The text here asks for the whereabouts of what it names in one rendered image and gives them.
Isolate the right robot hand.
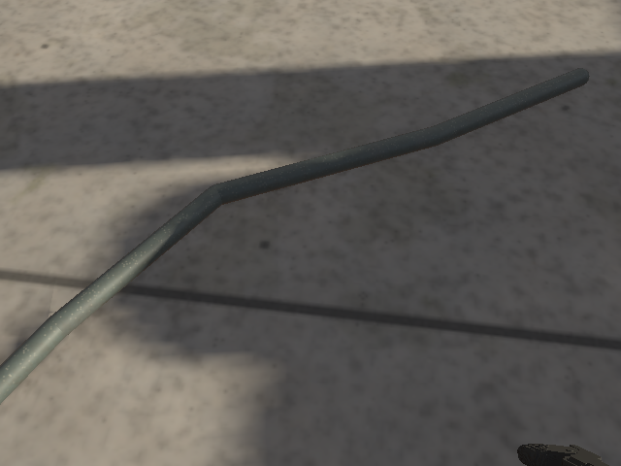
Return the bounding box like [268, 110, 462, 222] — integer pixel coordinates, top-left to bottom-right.
[517, 444, 609, 466]

